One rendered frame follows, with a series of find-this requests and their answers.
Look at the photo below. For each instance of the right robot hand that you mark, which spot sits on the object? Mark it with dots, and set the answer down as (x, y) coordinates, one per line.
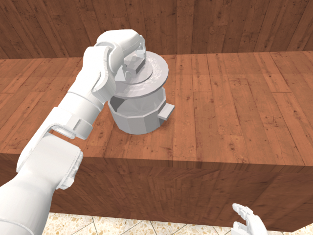
(254, 225)

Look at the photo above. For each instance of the lid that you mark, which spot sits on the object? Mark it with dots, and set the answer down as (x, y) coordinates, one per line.
(148, 80)

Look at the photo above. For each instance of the knob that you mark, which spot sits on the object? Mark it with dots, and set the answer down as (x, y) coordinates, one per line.
(134, 64)

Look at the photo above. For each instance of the robot left upper arm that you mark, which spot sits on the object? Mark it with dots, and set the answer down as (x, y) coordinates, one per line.
(26, 199)

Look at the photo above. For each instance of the left robot hand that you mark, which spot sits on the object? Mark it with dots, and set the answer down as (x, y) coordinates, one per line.
(129, 41)

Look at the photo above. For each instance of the pot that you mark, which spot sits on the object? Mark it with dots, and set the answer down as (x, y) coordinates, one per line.
(142, 115)

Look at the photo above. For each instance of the table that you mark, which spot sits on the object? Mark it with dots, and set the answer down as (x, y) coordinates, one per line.
(240, 78)

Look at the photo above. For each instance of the robot left forearm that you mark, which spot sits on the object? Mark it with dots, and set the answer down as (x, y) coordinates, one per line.
(94, 85)

